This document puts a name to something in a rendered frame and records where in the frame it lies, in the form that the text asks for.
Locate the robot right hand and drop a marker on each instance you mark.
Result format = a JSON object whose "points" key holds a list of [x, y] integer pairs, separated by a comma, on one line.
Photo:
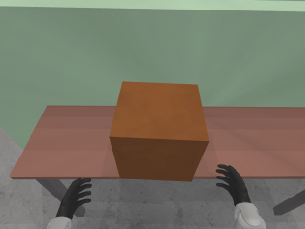
{"points": [[236, 187]]}

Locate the table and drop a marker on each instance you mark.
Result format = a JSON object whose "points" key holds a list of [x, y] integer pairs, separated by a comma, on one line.
{"points": [[73, 141]]}

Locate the carton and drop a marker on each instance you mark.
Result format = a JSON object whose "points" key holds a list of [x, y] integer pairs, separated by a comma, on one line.
{"points": [[158, 131]]}

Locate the robot left forearm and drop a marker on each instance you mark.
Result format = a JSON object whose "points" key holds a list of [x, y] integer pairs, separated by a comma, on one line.
{"points": [[60, 222]]}

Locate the robot left hand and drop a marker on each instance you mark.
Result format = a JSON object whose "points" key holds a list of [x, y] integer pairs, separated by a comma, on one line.
{"points": [[70, 203]]}

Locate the robot right forearm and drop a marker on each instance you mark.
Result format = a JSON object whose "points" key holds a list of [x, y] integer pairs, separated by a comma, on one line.
{"points": [[247, 217]]}

